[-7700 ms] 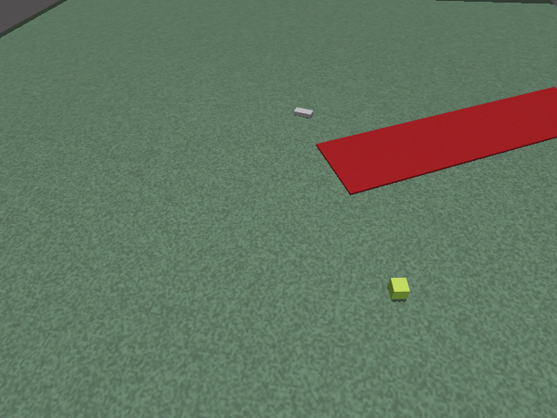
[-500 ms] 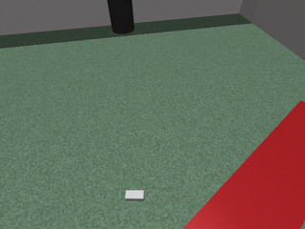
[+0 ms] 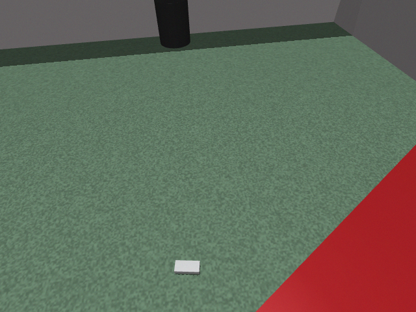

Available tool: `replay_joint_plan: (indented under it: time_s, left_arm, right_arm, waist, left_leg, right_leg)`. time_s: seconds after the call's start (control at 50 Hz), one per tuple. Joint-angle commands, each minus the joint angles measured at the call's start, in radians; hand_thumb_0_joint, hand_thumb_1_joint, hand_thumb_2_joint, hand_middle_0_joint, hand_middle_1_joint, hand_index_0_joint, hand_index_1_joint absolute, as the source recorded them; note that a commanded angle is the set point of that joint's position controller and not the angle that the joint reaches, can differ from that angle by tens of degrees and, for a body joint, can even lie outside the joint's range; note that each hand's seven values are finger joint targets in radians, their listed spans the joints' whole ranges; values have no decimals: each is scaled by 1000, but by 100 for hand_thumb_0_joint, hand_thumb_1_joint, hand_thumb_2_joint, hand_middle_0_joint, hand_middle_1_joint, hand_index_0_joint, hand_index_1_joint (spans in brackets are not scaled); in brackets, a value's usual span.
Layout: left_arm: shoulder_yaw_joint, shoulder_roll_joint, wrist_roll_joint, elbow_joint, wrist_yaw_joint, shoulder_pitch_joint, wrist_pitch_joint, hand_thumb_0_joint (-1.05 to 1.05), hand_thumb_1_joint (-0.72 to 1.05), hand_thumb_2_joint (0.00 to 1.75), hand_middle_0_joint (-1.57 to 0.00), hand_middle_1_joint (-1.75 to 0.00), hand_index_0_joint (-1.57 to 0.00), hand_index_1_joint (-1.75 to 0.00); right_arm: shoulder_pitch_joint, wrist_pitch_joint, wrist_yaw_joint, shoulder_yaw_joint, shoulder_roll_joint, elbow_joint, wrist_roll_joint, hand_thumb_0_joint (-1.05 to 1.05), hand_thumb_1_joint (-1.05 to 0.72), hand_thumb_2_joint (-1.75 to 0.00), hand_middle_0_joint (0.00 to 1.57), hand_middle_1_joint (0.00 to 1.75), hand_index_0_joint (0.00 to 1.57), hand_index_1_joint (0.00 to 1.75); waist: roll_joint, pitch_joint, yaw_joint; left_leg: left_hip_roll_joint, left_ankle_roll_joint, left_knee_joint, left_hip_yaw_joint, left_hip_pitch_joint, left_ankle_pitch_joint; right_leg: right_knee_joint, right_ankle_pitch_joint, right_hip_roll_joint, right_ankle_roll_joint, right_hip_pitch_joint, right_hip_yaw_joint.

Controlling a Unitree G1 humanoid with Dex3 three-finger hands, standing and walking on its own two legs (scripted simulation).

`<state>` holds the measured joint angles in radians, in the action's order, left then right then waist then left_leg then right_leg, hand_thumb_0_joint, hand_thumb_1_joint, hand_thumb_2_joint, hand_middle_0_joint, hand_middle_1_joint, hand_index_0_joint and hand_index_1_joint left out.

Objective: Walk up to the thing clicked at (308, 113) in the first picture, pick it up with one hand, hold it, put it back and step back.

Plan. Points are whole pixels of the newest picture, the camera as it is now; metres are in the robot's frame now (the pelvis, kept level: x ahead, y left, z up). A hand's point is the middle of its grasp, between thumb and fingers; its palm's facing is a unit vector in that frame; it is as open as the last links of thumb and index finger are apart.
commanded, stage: walk up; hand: left
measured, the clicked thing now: (187, 267) +0.49 +0.15 -0.76
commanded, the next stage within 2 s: none
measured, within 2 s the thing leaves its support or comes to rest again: neither
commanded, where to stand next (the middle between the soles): +0.11 -0.03 m, yaw -2 degrees
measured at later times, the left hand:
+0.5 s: hand out of the picture +0.07 +0.36 -0.20, palm faces -0.11 -0.94 -0.32, open 7.4 cm
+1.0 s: hand out of the picture -0.02 +0.26 -0.14, palm faces -0.08 -0.91 -0.41, open 7.4 cm
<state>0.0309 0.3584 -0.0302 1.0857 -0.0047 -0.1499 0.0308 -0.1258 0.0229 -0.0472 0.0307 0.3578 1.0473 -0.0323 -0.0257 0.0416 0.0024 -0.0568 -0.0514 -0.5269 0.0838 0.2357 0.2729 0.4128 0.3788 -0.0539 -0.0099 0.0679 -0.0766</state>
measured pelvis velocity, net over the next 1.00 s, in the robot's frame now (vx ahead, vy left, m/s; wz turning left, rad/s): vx -0.05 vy -0.02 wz -0.12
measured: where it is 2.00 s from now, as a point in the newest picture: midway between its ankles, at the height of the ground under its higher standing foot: outside the picture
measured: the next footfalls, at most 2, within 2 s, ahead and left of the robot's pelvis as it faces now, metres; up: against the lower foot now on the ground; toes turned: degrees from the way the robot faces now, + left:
left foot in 0.20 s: +0.17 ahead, +0.20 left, +0.00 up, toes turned +2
right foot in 0.72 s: -0.04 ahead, -0.15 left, +0.01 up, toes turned -9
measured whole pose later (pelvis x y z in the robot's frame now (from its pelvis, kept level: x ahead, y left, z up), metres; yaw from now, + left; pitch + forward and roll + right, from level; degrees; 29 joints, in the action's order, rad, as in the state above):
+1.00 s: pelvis -0.05 -0.02 -0.01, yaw -7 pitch -1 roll +0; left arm 0.10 0.40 -0.04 0.83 0.05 -0.44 0.00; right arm -0.35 0.01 0.00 0.07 0.46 0.89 -0.02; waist -0.02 0.02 0.06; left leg -0.06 0.00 -1.13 0.04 0.52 0.35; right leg 0.58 0.45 -0.02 -0.04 0.22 -0.02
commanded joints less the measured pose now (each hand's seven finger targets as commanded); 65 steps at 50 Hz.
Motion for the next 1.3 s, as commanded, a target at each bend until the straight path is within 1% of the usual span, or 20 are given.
replay_joint_plan:
  time_s: [0.0, 0.06, 0.12, 0.16, 0.2, 0.24, 0.28, 0.6, 0.66, 0.72, 0.74, 0.76, 0.84, 0.92, 0.98, 1.02, 1.1, 1.2, 1.24, 1.28]
  left_arm:
    - [120, 395, -20, -70, -50, -103, 48, 0, 90, 90, -20, -30, -20, -30]
    - [116, 358, -12, -120, -65, -40, 67, 0, 90, 90, -20, -30, -20, -30]
    - [89, 293, -23, -180, -22, 104, 46, 0, 90, 90, -20, -30, -20, -30]
    - [88, 251, -16, -208, 4, 106, -26, 0, 90, 90, -20, -30, -20, -30]
    - [78, 180, -13, -290, 18, -47, -104, 0, 90, 90, -20, -30, -20, -30]
    - [87, 254, 11, -259, 10, -167, -159, 0, 90, 90, -20, -30, -20, -30]
    - [109, 303, 5, -246, 30, -182, -157, 0, 90, 90, -20, -30, -20, -30]
    - [155, 316, -25, -335, 107, -219, -141, 0, 90, 90, -20, -30, -20, -30]
    - [173, 316, -19, -309, 126, -335, -138, 0, 90, 90, -20, -30, -20, -30]
    - [198, 341, -41, -256, 116, -488, -127, 0, 90, 90, -20, -30, -20, -30]
    - [199, 395, -64, -331, 102, -361, -121, 0, 90, 90, -20, -30, -20, -30]
    - [193, 451, -50, -411, 86, -167, -116, 0, 90, 90, -20, -30, -20, -30]
    - [175, 356, -65, -414, 67, -60, -93, 0, 90, 90, -20, -30, -20, -30]
    - [180, 391, -1, -325, 16, -288, 8, 0, 90, 90, -20, -30, -20, -30]
    - [159, 344, 5, -303, -9, -307, 43, 0, 90, 90, -20, -30, -20, -30]
    - [153, 336, 11, -315, -12, -284, 53, 0, 90, 90, -20, -30, -20, -30]
    - [150, 370, 0, -357, 9, -212, 57, 0, 90, 90, -20, -30, -20, -30]
    - [125, 338, 3, -359, 35, -185, 14, 0, 90, 90, -20, -30, -20, -30]
    - [101, 254, -5, -379, 46, -199, -12, 0, 90, 90, -20, -30, -20, -30]
    - [90, 227, 9, -415, 42, -208, -33, 0, 90, 90, -20, -30, -20, -30]
  right_arm:
    - [122, 1, -23, 81, 243, -164, -31, 0, -90, -90, 20, 30, 20, 30]
    - [51, 2, -43, 89, 242, -182, -28, 0, -90, -90, 20, 30, 20, 30]
    - [-6, -25, -31, 75, 192, -144, 19, 0, -90, -90, 20, 30, 20, 30]
    - [-271, -56, 32, 103, 247, -43, 27, 0, -90, -90, 20, 30, 20, 30]
    - [-384, -60, 118, 158, 446, -67, 1, 0, -90, -90, 20, 30, 20, 30]
    - [-128, -55, 135, 157, 470, -163, 20, 0, -90, -90, 20, 30, 20, 30]
    - [-37, -59, 139, 161, 423, -204, 24, 0, -90, -90, 20, 30, 20, 30]
    - [-172, -91, 148, 162, 461, -267, -6, 0, -90, -90, 20, 30, 20, 30]
    - [-57, -78, 151, 165, 496, -294, -24, 0, -90, -90, 20, 30, 20, 30]
    - [-48, -49, 157, 120, 360, -282, -22, 0, -90, -90, 20, 30, 20, 30]
    - [-105, -44, 161, 97, 285, -285, 10, 0, -90, -90, 20, 30, 20, 30]
    - [-59, -49, 186, 120, 320, -289, 14, 0, -90, -90, 20, 30, 20, 30]
    - [-296, -63, 150, 112, 355, -150, 61, 0, -90, -90, 20, 30, 20, 30]
    - [-107, -48, 48, 99, 314, -284, 8, 0, -90, -90, 20, 30, 20, 30]
    - [-92, -48, 17, 87, 282, -315, -4, 0, -90, -90, 20, 30, 20, 30]
    - [-129, -44, 0, 85, 271, -317, 1, 0, -90, -90, 20, 30, 20, 30]
    - [-135, -49, -18, 97, 290, -323, 14, 0, -90, -90, 20, 30, 20, 30]
    - [-267, -95, 13, 96, 266, -256, 33, 0, -90, -90, 20, 30, 20, 30]
    - [-540, -119, 67, 136, 342, -178, 30, 0, -90, -90, 20, 30, 20, 30]
    - [-521, -143, 97, 154, 478, -235, 21, 0, -90, -90, 20, 30, 20, 30]
  waist:
    - [100, 111, 81]
    - [106, 91, 19]
    - [268, 45, -32]
    - [147, 0, -128]
    - [-174, -68, -102]
    - [-62, -109, -16]
    - [-51, -80, 28]
    - [-195, -45, 14]
    - [-287, -55, 87]
    - [183, 18, 190]
    - [351, 101, 152]
    - [315, 181, 87]
    - [221, 54, 11]
    - [57, 67, 90]
    - [44, 112, 69]
    - [88, 55, 49]
    - [231, 104, 53]
    - [261, 40, 5]
    - [42, -84, -123]
    - [-26, -89, -80]
  left_leg:
    - [103, 51, -379, 52, 478, 166]
    - [175, 74, -371, 61, 418, 162]
    - [129, 61, -114, -75, 99, 62]
    - [49, 83, 82, -153, -199, -314]
    - [385, -31, 86, 353, -230, -742]
    - [511, -167, 222, 451, 68, -177]
    - [435, -114, 240, 339, 82, 123]
    - [427, -142, 162, 136, 142, 346]
    - [423, -101, 190, 67, 361, 351]
    - [175, 9, -375, -163, 636, 533]
    - [9, 52, -672, -129, 664, 422]
    - [17, 61, -727, -17, 562, 355]
    - [49, 47, -697, -61, 403, 143]
    - [75, 46, -599, 113, 647, 61]
    - [72, 62, -516, 164, 666, 42]
    - [73, 67, -453, 122, 549, 57]
    - [112, 50, -297, -13, 333, 104]
    - [12, 35, -78, -209, -17, -90]
    - [66, 19, -5, -76, -346, -99]
    - [492, -154, 161, 681, -339, -123]
  right_leg:
    - [-297, 182, -457, -259, -136, 475]
    - [-187, -287, -401, -246, -138, 301]
    - [-24, -439, -182, -124, 44, 14]
    - [404, -261, -25, -52, 236, -95]
    - [823, 370, 123, -16, 476, 231]
    - [971, 203, 72, -29, 353, 329]
    - [1032, 66, 31, -26, 381, 336]
    - [645, 146, 2, 6, 400, 186]
    - [484, 221, -26, -32, 152, 60]
    - [96, 287, -41, -79, 72, 205]
    - [-164, 553, -197, -143, 319, 580]
    - [-322, 583, -248, -172, 494, 696]
    - [-111, 366, -130, -164, 285, 358]
    - [-138, 507, -284, -177, -64, 582]
    - [-96, 72, -300, -167, -175, 481]
    - [-96, -93, -274, -182, -163, 359]
    - [-153, 193, -267, -199, 90, 287]
    - [106, -261, -139, -155, 201, 43]
    - [634, -227, -57, -89, 378, -18]
    - [846, 171, 38, -38, 638, 171]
